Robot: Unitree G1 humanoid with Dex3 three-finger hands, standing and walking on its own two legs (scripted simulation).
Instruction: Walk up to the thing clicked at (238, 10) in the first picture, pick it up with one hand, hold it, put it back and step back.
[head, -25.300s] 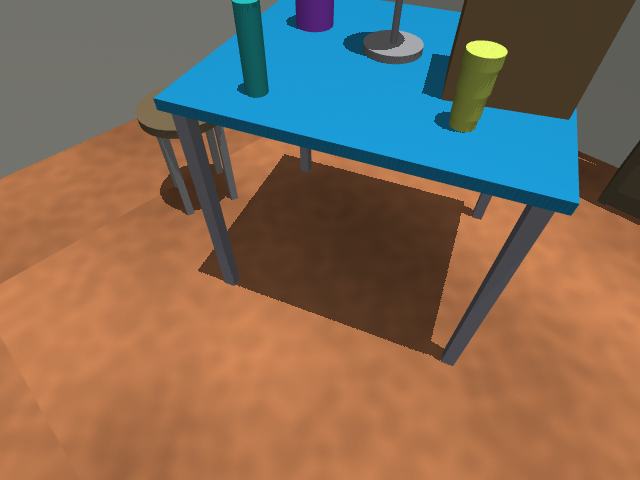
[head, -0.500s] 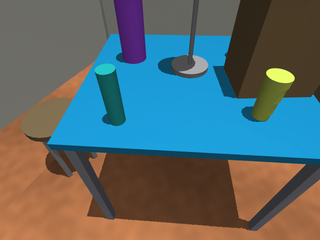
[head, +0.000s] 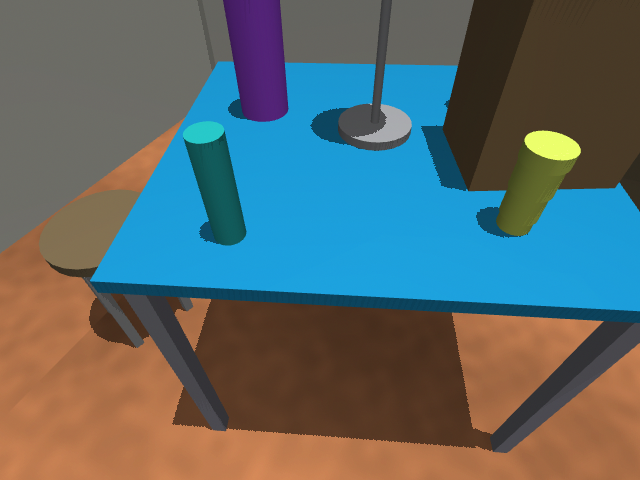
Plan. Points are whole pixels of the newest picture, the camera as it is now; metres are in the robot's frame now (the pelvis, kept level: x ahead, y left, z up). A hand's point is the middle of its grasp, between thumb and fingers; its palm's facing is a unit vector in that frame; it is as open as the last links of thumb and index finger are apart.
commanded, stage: home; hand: left
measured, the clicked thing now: (218, 189) +0.49 +0.18 +0.09
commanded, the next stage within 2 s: stand in 0.86 s
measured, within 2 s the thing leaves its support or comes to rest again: neither
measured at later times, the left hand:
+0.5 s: hand out of the picture +0.10 +0.26 -0.15, palm faces -0.03 -0.94 -0.35, open 17.5 cm
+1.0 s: hand out of the picture +0.10 +0.26 -0.15, palm faces -0.04 -0.94 -0.34, open 17.5 cm
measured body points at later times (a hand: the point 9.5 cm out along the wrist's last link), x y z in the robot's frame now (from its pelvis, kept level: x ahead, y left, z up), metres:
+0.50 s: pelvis +0.02 +0.00 +0.00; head +0.01 +0.00 +0.45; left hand +0.10 +0.31 -0.12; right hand +0.09 -0.30 -0.13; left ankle +0.01 +0.14 -0.74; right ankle +0.04 -0.11 -0.74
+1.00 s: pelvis +0.03 +0.01 +0.00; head +0.03 +0.00 +0.45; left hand +0.10 +0.31 -0.13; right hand +0.09 -0.29 -0.13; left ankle +0.01 +0.14 -0.74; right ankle +0.04 -0.11 -0.74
